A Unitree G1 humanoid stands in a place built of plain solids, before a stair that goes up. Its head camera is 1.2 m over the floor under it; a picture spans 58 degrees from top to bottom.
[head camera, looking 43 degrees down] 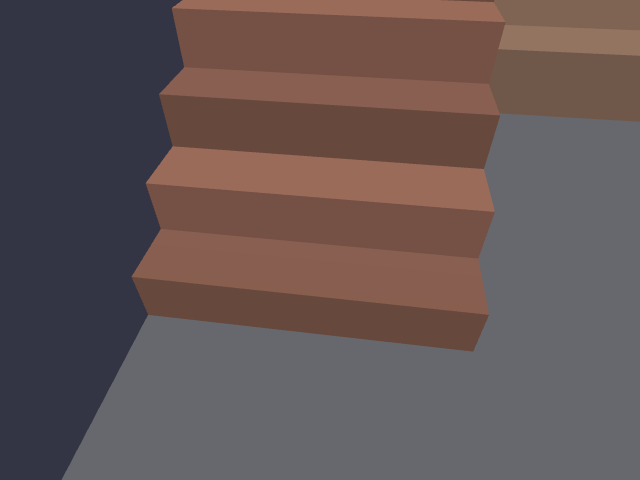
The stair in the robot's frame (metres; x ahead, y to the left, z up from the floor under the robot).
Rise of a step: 0.20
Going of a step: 0.23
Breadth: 1.09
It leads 8 degrees to the right of straight ahead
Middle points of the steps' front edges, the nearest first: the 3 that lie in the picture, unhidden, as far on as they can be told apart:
0.84 0.05 0.19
1.07 0.02 0.39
1.29 -0.01 0.58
